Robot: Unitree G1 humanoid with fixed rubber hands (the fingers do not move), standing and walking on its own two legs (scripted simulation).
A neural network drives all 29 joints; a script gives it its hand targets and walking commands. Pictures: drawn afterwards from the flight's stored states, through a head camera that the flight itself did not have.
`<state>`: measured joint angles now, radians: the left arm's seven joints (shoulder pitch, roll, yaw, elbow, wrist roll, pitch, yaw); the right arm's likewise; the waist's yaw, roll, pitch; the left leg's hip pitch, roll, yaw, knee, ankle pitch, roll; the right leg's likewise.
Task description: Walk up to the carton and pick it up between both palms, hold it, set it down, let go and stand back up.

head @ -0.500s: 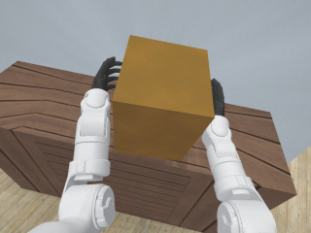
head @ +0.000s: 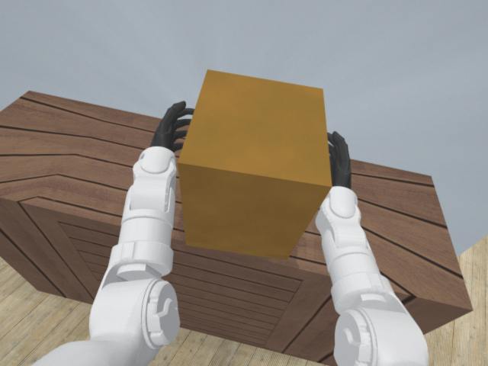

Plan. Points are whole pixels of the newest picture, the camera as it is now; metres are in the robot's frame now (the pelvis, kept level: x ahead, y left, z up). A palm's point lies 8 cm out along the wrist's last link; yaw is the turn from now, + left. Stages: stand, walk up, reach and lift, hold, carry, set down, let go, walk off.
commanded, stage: set down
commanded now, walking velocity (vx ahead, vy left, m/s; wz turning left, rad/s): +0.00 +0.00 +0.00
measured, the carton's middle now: (250, 172) +0.42 +0.00 +0.09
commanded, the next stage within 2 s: none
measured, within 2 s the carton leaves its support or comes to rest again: rests again in 1.24 s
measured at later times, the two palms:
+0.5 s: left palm (172, 154) +0.42 +0.14 +0.11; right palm (335, 188) +0.38 -0.15 +0.10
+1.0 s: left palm (173, 161) +0.43 +0.14 +0.09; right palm (331, 195) +0.38 -0.15 +0.08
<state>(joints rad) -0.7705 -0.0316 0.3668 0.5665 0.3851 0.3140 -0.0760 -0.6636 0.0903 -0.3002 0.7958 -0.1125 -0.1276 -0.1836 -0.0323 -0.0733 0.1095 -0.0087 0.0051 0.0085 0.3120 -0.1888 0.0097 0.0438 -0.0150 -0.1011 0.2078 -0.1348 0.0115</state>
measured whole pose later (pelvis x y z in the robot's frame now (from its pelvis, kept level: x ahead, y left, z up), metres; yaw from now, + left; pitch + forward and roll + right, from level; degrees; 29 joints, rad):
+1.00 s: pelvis +0.01 +0.01 +0.00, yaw -2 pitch -1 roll -1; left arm -0.82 -0.03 0.47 0.84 0.39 0.11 -0.08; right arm -0.65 0.17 -0.50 0.82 -0.30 -0.16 -0.15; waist -0.02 -0.05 0.07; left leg -0.09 0.01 0.04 0.31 -0.19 0.02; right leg -0.06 -0.02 -0.07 0.21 -0.13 0.02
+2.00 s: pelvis +0.00 +0.01 +0.00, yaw -2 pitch +1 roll -1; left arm -0.81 -0.04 0.55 0.87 0.45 0.00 -0.11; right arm -0.65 0.22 -0.62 0.81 -0.43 -0.25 -0.12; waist -0.01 -0.05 0.08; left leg -0.14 0.00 0.05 0.30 -0.17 0.02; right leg -0.11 -0.02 -0.07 0.22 -0.12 0.02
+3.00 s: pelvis +0.00 +0.01 -0.02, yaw -3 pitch +13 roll -2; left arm -0.98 0.19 0.19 1.43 0.02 -0.25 0.04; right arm -0.83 0.00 -0.19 1.26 0.03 -0.30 -0.19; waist -0.03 0.00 -0.14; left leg -0.51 0.04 0.05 0.55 -0.27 0.01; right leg -0.47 0.00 -0.06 0.43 -0.19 0.01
